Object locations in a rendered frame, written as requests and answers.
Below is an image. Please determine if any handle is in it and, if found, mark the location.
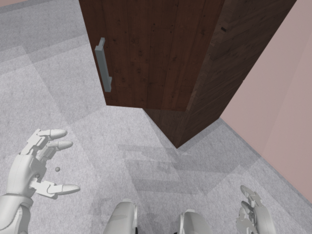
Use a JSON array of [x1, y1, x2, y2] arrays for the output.
[[95, 38, 112, 92]]

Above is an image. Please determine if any robot right hand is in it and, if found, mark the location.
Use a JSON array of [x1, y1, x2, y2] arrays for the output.
[[236, 185, 277, 234]]

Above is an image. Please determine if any right robot thigh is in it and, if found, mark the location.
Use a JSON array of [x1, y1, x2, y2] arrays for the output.
[[177, 212, 213, 234]]

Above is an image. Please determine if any robot left forearm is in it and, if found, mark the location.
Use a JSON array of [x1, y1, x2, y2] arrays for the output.
[[0, 194, 34, 234]]

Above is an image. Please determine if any robot thigh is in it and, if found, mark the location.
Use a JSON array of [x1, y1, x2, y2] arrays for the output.
[[103, 202, 138, 234], [177, 212, 213, 234]]

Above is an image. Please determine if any cupboard door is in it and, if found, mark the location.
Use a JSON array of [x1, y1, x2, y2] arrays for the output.
[[78, 0, 225, 112]]

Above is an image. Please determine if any left robot thigh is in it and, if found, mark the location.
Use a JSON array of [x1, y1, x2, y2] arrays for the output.
[[103, 202, 138, 234]]

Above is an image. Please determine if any robot left hand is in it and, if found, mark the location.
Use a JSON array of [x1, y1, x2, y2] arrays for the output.
[[6, 129, 80, 200]]

